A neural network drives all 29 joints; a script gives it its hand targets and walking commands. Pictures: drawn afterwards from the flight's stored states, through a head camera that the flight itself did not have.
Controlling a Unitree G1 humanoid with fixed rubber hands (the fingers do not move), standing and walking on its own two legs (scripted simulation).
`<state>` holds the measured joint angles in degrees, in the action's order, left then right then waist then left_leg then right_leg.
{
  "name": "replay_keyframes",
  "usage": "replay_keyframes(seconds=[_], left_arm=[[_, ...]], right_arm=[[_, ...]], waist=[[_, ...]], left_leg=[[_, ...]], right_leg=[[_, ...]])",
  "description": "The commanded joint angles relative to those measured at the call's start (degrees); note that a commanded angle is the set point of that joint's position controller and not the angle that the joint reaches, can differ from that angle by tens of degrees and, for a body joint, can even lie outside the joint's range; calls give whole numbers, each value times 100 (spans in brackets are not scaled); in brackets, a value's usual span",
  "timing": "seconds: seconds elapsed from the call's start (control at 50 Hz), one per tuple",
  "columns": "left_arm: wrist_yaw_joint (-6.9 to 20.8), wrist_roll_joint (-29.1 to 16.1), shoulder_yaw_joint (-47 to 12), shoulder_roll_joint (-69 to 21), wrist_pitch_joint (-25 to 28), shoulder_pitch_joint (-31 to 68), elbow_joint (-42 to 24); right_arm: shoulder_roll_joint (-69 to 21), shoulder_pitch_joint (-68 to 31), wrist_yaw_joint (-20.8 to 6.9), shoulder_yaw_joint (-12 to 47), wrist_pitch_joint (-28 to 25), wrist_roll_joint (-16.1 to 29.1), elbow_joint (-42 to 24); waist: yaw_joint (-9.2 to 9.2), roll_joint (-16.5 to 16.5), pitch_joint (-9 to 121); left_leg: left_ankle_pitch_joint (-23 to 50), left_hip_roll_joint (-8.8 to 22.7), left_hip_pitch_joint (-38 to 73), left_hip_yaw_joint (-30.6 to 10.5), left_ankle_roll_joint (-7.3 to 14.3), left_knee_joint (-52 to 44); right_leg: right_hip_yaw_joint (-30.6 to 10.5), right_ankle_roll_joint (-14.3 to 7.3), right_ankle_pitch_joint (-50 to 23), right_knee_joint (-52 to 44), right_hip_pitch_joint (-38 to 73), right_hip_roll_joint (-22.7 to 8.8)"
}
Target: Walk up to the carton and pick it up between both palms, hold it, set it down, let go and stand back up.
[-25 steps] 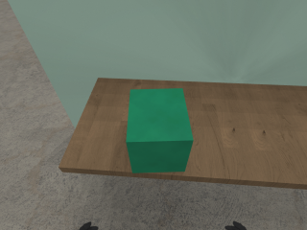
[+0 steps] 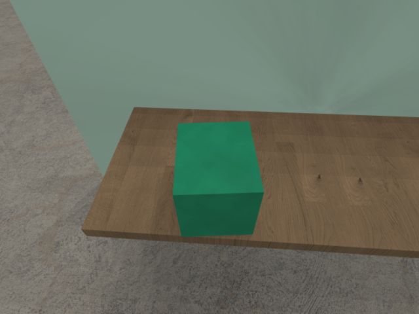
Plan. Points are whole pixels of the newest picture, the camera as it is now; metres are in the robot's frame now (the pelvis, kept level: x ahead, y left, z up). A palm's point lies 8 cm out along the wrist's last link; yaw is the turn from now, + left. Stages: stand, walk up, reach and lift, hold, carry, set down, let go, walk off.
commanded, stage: stand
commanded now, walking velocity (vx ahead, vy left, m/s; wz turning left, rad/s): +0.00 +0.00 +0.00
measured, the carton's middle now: (215, 179) +0.47 +0.01 -0.08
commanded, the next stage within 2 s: reach and lift in 1.48 s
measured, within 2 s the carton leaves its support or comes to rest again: neither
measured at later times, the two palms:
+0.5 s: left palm out of the picture +0.05 +0.23 -0.13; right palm out of the picture +0.04 -0.23 -0.13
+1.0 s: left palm out of the picture +0.00 +0.21 -0.13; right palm out of the picture -0.01 -0.22 -0.13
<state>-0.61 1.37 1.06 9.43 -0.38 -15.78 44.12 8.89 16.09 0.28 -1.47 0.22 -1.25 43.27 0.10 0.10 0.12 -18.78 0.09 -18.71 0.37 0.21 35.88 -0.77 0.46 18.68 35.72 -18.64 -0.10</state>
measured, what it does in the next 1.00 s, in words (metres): stands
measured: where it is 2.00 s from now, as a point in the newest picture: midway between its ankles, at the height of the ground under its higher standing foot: outside the picture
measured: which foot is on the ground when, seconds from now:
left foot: down 0.00-1.00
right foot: down 0.00-1.00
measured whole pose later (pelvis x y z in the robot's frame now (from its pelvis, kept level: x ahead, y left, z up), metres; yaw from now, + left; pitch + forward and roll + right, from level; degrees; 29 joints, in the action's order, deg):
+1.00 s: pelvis +0.00 -0.01 +0.01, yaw +0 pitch -1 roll +0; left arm -2.0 0.9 1.4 7.3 0.0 -16.7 61.1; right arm 6.7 18.0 1.9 -2.1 0.2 -0.9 61.1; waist 0.2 0.0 -1.8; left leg -14.4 0.5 -12.0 0.0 -0.4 27.5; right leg -0.5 -0.1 14.5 27.6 -12.0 0.2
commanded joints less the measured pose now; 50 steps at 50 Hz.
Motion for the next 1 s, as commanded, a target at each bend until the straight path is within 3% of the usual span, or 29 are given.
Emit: replay_keyframes(seconds=[0.0,0.04,0.08,0.12,0.18,0.2,0.22,0.26,0.38,0.44,0.56,0.62,0.68,0.8,0.88,0.9,0.98], left_arm=[[-55,13,134,414,131,-37,-353],[-71,-6,172,508,135,57,-296],[-57,-17,173,455,146,-181,-179],[-40,-14,193,462,129,-130,-113],[-79,3,226,543,113,-185,5],[-98,3,222,509,129,-284,69],[-89,-8,219,496,137,-281,107],[-105,-4,209,439,146,-75,129],[-110,-36,243,506,151,-290,471],[-137,-36,233,430,120,-266,582],[-146,-31,208,384,94,-282,893],[-152,-33,188,400,117,-297,1000],[-156,-28,192,344,116,-361,1151],[-181,-51,157,333,118,-352,1370],[-165,-39,147,308,81,-283,1461],[-170,-45,153,324,77,-333,1496],[-173,-70,88,142,117,-505,1662]], right_arm=[[452,-31,70,-156,-123,-7,-365],[586,75,66,-201,-155,2,-308],[594,119,82,-214,-137,1,-206],[500,296,74,-178,-119,28,-88],[496,262,103,-199,-135,19,31],[508,248,125,-199,-132,23,62],[509,233,116,-213,-128,27,79],[541,249,130,-218,-124,22,176],[517,250,125,-230,-169,26,440],[601,347,143,-257,-157,21,644],[448,396,162,-232,-118,34,910],[352,443,166,-198,-105,30,1081],[432,500,194,-223,-98,43,1203],[307,447,171,-172,-97,20,1407],[270,538,187,-156,-48,36,1609],[298,497,188,-146,-55,31,1610],[295,546,193,-132,-96,45,1723]], waist=[[-22,-11,263],[47,40,251],[-34,-171,73],[26,14,167],[10,-160,84],[-46,42,145],[-14,-126,-22],[62,-11,21],[-33,3,53],[-14,-132,19],[-4,100,-300],[22,-171,-266],[-8,45,-283],[1,-103,-307],[35,-195,-535],[-18,0,-502],[-28,-13,-283]], left_leg=[[1006,276,266,-319,186,-640],[1132,282,335,-341,184,-671],[967,297,192,-345,190,-768],[858,268,287,-340,177,-772],[965,304,207,-377,179,-852],[915,329,277,-407,201,-869],[868,331,260,-374,206,-898],[881,326,291,-376,187,-935],[1375,387,450,-398,224,-989],[990,367,420,-398,199,-1119],[931,360,506,-386,209,-1217],[1003,355,585,-385,204,-1231],[858,396,518,-422,178,-1332],[923,375,579,-398,168,-1364],[358,391,275,-476,134,-1572],[381,390,304,-477,130,-1550],[897,373,672,-376,141,-1395]], right_leg=[[-302,-178,-984,-658,86,-242],[-298,-197,-1035,-667,79,-256],[-296,-157,-958,-708,122,-223],[-333,-195,-858,-741,98,-235],[-296,-164,-1023,-761,316,-253],[-286,-174,-1038,-782,281,-257],[-333,-169,-1010,-835,162,-266],[-320,-186,-971,-870,215,-273],[-294,-178,-1347,-882,466,-291],[-292,-176,-1148,-965,494,-301],[-362,-183,-991,-1194,295,-331],[-399,-212,-1014,-1215,378,-341],[-335,-202,-1026,-1239,452,-315],[-348,-179,-994,-1313,505,-336],[-316,-192,-759,-1323,526,-310],[-324,-183,-696,-1339,541,-298],[-373,-204,-970,-1387,501,-348]])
